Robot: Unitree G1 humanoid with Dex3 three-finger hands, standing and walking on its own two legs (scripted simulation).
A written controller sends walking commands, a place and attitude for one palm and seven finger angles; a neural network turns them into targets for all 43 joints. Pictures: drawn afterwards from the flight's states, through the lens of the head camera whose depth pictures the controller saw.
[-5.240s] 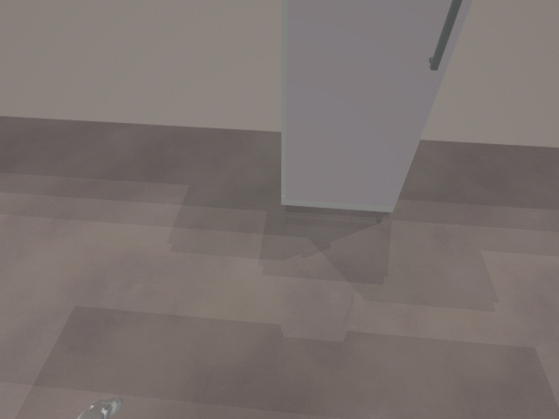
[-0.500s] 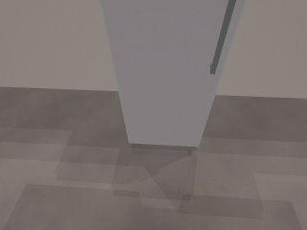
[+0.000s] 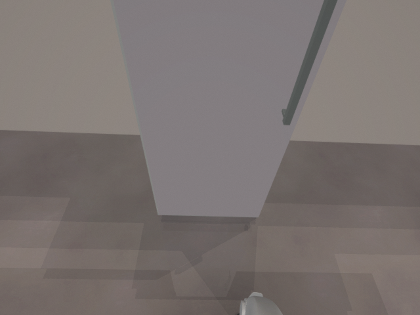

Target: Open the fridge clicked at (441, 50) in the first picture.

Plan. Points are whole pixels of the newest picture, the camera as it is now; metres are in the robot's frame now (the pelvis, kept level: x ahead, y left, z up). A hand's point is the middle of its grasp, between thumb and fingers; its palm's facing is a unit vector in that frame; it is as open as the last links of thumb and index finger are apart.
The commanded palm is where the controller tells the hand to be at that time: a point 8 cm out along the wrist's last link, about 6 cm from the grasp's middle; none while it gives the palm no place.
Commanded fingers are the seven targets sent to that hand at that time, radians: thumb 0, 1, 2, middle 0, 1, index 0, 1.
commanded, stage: take the last steps up to it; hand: right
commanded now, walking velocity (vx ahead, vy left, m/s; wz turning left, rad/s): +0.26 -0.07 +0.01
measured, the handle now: (304, 61) +0.65 -0.20 +0.17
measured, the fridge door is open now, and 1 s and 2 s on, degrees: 0 0 0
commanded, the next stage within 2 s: come to a stop and stand still in 0.26 s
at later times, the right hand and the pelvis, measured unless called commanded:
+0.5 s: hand (312, 286) +0.23 -0.24 -0.17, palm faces +0.03 +0.98 -0.20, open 7.3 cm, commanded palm none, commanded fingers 0.00 -0.90 -0.90 0.20 0.30 0.20 0.30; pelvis +0.15 -0.06 +0.00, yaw +2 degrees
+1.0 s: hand out of the picture +0.17 -0.26 -0.19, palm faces +0.06 +0.98 -0.20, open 7.3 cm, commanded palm none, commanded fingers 0.00 -0.90 -0.90 0.20 0.30 0.20 0.30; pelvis +0.10 -0.07 -0.01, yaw +1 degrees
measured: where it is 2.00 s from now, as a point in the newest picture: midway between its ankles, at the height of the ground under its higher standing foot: outside the picture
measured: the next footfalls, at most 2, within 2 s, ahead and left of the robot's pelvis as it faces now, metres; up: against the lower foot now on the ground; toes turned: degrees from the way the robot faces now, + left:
right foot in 0.12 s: +0.20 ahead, -0.14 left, +0.00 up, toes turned -8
left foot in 0.60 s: +0.25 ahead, +0.07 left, +0.00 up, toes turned +7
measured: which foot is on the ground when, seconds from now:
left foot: down 0.00-0.12, up 0.14-0.58, down 0.60-1.00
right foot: up 0.00-0.10, down 0.12-0.68, up 0.70-0.96, down 0.98-1.00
